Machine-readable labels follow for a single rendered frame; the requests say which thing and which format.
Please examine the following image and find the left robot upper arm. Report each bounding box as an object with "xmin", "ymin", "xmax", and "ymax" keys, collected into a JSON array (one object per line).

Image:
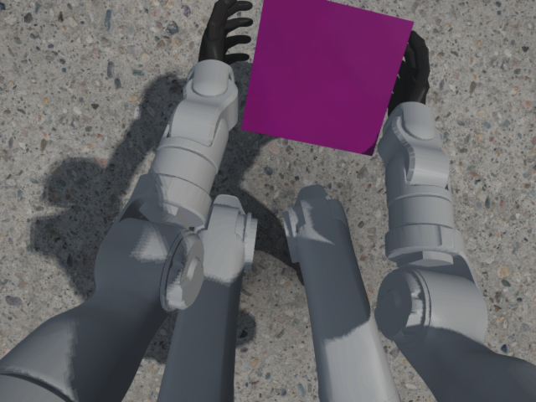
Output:
[{"xmin": 0, "ymin": 218, "xmax": 204, "ymax": 402}]

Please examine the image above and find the carton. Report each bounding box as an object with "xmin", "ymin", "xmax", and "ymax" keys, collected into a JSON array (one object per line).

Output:
[{"xmin": 241, "ymin": 0, "xmax": 414, "ymax": 156}]

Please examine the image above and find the robot right shin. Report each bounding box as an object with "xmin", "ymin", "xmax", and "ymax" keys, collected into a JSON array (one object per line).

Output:
[{"xmin": 293, "ymin": 184, "xmax": 351, "ymax": 237}]

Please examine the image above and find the robot left forearm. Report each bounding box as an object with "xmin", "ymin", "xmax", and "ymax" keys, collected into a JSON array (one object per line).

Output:
[{"xmin": 94, "ymin": 59, "xmax": 238, "ymax": 277}]

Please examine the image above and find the right robot thigh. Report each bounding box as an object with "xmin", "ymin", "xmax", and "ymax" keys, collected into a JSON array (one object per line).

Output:
[{"xmin": 282, "ymin": 194, "xmax": 402, "ymax": 402}]

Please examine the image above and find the robot right forearm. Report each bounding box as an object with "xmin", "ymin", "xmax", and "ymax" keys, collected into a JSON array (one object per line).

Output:
[{"xmin": 377, "ymin": 101, "xmax": 488, "ymax": 322}]

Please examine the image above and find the right robot hand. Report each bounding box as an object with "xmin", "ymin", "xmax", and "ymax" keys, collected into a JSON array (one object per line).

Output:
[{"xmin": 388, "ymin": 30, "xmax": 430, "ymax": 117}]

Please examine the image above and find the right robot upper arm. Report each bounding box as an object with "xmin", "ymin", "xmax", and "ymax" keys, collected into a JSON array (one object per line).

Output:
[{"xmin": 374, "ymin": 266, "xmax": 536, "ymax": 402}]

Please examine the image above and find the left robot hand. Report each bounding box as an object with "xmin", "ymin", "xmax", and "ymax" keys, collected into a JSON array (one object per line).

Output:
[{"xmin": 198, "ymin": 0, "xmax": 253, "ymax": 65}]

